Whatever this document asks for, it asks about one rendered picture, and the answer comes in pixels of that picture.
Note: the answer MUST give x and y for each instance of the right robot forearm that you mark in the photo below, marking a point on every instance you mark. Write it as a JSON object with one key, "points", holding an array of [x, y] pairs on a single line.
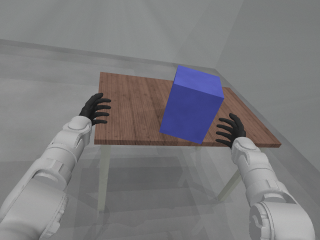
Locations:
{"points": [[258, 175]]}

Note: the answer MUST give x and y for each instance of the robot right upper arm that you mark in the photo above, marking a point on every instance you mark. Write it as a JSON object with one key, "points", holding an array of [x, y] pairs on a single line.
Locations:
{"points": [[279, 221]]}

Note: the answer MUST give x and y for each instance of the robot left upper arm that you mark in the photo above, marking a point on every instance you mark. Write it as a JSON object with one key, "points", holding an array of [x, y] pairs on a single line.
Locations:
{"points": [[36, 213]]}

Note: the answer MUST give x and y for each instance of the table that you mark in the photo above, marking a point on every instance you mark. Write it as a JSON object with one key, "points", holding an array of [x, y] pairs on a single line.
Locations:
{"points": [[137, 109]]}

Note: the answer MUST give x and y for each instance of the right robot hand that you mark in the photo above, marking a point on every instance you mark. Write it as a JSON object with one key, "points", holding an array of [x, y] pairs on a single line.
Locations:
{"points": [[236, 131]]}

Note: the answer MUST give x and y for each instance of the left robot forearm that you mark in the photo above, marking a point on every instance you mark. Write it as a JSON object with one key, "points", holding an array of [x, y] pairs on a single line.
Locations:
{"points": [[56, 164]]}

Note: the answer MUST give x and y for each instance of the carton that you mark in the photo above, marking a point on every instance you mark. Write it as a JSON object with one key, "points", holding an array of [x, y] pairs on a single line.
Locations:
{"points": [[192, 105]]}

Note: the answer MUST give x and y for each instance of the left robot hand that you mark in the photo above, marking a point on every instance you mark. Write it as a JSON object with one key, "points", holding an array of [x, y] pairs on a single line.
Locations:
{"points": [[91, 106]]}

